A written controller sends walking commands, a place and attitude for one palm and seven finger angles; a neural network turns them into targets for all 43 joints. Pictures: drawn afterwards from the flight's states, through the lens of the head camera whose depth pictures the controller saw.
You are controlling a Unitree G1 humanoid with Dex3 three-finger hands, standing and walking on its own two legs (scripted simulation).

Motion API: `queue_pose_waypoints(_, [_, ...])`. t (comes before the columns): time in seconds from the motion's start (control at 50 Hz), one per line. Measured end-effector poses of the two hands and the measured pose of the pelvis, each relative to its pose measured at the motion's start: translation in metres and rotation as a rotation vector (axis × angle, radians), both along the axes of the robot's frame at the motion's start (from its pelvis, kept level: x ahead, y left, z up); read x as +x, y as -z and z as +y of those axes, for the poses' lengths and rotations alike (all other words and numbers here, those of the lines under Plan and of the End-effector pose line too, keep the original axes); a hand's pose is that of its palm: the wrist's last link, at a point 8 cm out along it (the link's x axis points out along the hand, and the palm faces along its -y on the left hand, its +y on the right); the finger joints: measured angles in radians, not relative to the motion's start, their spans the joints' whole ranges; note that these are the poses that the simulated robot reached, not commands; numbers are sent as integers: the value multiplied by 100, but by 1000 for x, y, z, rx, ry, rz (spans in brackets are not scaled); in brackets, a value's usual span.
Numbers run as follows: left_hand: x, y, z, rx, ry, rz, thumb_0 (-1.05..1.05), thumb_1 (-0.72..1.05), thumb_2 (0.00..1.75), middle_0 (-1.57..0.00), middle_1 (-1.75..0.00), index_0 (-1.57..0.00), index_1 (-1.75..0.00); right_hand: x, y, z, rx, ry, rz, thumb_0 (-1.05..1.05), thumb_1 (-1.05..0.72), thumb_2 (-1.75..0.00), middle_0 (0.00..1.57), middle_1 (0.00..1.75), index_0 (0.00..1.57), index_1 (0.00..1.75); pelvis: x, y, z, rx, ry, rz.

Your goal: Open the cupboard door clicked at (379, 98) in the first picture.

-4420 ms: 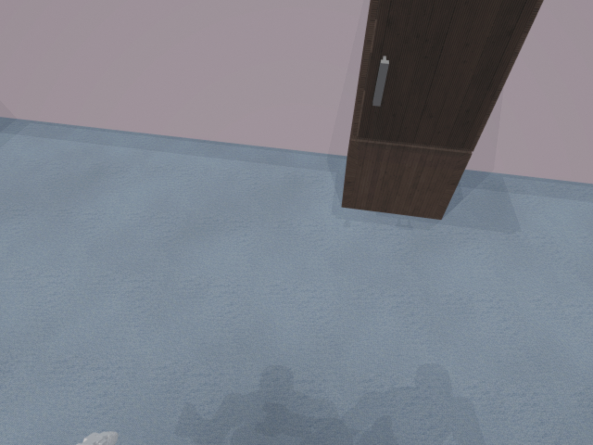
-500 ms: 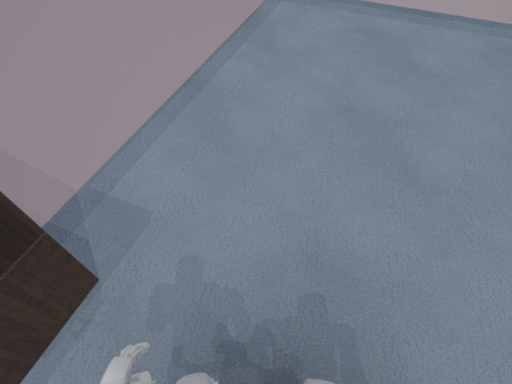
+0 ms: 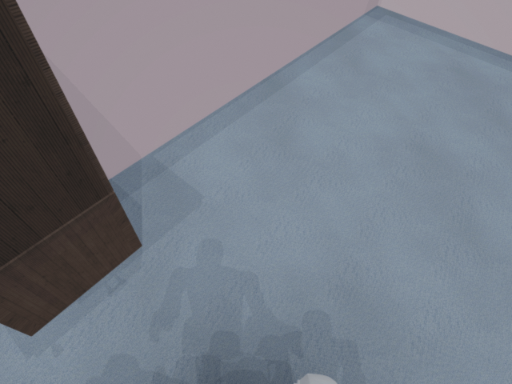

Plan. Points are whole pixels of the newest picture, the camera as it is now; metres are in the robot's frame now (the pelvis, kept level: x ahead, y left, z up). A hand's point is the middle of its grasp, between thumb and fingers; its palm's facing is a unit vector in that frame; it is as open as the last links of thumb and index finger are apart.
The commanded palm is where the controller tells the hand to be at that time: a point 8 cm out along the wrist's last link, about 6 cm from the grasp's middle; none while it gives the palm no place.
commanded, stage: turn to face it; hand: left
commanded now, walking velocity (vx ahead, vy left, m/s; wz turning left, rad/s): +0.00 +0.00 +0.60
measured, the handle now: out of the picture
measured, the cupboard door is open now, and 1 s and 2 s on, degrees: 0 0 0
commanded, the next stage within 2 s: take the last steps up to it in 1.30 s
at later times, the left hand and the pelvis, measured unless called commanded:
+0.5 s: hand out of the picture -0.02 +0.15 -0.16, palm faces +0.35 -0.90 -0.26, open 7.4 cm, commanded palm none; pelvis -0.02 -0.06 +0.00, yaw +21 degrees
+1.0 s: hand out of the picture -0.05 +0.19 -0.15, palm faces +0.60 -0.74 -0.30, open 7.4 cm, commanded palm none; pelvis -0.01 -0.06 -0.01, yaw +38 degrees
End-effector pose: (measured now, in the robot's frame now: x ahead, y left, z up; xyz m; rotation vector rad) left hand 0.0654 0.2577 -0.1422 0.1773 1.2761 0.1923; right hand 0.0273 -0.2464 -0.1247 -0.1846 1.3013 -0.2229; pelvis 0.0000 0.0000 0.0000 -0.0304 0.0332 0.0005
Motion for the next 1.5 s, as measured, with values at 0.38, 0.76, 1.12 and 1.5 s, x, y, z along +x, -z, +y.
queue_pose_waypoints(0.38, [-73, -26, -64, 69, -210, -97, 1, 90, 90, -20, -30, -20, -30, 102, 11, -62, 40, -287, -105, 1, -91, -90, 20, 30, 20, 30, -16, 2, -63, 65, -274, -29])
queue_pose_waypoints(0.76, [-194, 4, -32, 25, -536, 33, 1, 91, 90, -20, -30, -20, -30, 161, -5, 46, 26, -638, -159, 0, -90, -90, 20, 30, 20, 30, -30, 8, -34, 26, -523, -21])
queue_pose_waypoints(1.12, [-152, -38, -77, 153, -634, -159, 1, 91, 90, -20, -30, -20, -30, 181, 31, 12, 90, -731, -20, 1, -90, -90, 20, 30, 20, 30, -3, 7, -76, 81, -738, -18])
queue_pose_waypoints(1.5, [-296, 13, -171, -50, -947, 87, 1, 90, 90, -20, -30, -20, -30, 198, 8, 99, 56, -1009, -108, 1, -91, -90, 20, 30, 20, 30, -29, 13, -65, 59, -890, -30])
